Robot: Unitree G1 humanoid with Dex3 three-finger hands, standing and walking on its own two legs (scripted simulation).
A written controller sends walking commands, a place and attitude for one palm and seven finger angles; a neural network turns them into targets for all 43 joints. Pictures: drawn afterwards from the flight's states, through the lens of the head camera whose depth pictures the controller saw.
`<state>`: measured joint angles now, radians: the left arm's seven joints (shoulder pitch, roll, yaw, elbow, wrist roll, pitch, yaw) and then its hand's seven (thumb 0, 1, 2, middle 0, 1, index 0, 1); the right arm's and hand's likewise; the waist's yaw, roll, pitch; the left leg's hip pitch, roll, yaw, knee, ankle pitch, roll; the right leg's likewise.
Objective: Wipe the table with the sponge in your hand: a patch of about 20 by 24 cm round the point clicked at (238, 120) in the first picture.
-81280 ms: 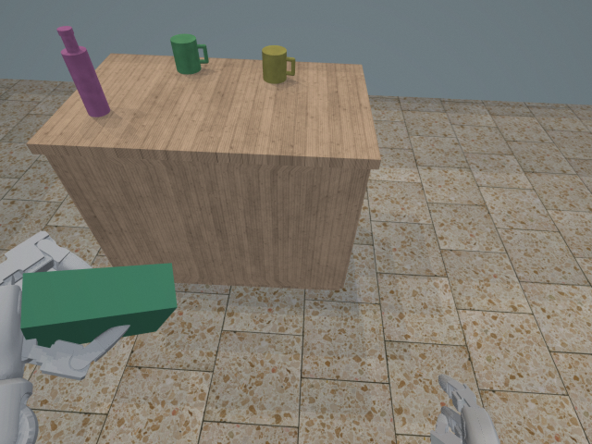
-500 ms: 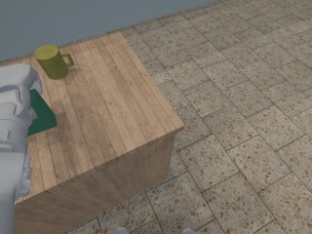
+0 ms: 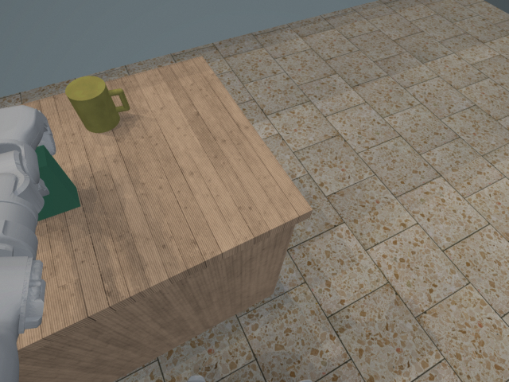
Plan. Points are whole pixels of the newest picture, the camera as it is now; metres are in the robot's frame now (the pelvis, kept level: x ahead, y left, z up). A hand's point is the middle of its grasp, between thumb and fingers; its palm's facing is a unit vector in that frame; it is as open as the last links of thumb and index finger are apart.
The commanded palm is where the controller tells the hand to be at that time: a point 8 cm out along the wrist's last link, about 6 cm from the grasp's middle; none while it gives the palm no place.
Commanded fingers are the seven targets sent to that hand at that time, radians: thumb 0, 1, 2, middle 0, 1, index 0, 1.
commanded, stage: slide back across to the first lane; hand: left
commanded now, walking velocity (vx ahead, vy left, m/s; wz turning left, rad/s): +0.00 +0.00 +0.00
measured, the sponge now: (34, 195) +0.43 +0.36 +0.01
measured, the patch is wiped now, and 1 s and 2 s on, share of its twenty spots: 0.95 0.95 0.95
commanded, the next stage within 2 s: wipe back along the first lane in 0.28 s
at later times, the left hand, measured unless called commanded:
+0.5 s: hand (2, 166) +0.44 +0.38 +0.08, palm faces -0.12 +0.01 -0.99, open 9.1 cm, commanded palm +0.41 +0.37 +0.12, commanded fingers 0.00 0.10 1.30 -1.20 -1.60 -1.20 -1.60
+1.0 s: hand (4, 187) +0.40 +0.36 +0.07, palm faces -0.07 +0.01 -1.00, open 9.0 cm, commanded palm +0.36 +0.34 +0.11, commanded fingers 0.00 0.10 1.30 -1.20 -1.60 -1.20 -1.60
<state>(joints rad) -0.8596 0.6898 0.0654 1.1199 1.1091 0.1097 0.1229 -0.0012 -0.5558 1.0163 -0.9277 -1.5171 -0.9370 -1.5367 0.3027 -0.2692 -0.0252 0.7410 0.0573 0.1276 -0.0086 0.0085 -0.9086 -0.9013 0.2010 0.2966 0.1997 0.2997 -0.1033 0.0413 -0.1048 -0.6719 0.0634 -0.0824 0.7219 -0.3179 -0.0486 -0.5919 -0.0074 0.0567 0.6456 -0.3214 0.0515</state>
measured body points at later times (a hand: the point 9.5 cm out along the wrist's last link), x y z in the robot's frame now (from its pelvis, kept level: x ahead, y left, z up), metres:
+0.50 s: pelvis +0.02 +0.00 +0.01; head +0.10 +0.01 +0.45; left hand +0.44 +0.37 +0.13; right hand +0.09 -0.27 -0.12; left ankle +0.01 +0.15 -0.71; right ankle -0.01 -0.17 -0.71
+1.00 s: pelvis +0.04 +0.01 +0.01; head +0.08 +0.00 +0.46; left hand +0.40 +0.35 +0.13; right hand +0.16 -0.25 -0.11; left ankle +0.01 +0.15 -0.71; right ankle -0.01 -0.17 -0.71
